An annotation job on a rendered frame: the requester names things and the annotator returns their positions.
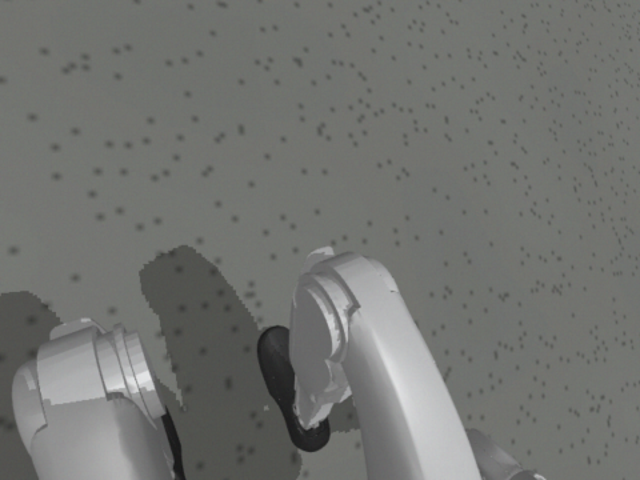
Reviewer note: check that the left robot foot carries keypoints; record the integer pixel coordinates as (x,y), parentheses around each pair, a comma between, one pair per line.
(174,444)

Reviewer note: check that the right robot foot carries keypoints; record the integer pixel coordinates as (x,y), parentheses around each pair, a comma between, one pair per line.
(279,376)

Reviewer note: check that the right robot hand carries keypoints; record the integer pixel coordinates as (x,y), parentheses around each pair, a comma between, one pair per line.
(494,463)

